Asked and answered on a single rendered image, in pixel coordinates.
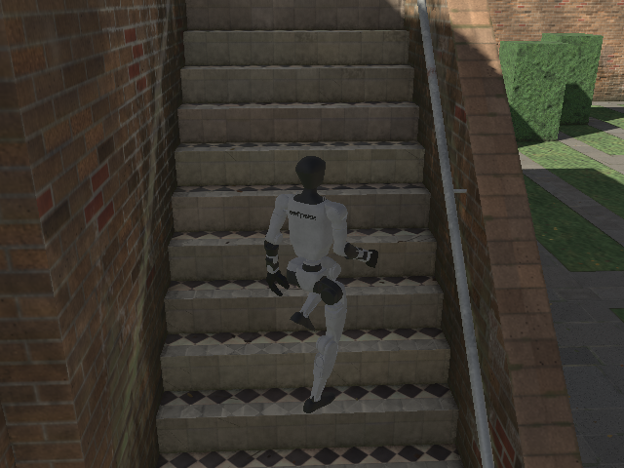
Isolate stairs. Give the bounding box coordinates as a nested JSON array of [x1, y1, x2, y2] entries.
[[156, 0, 464, 468]]

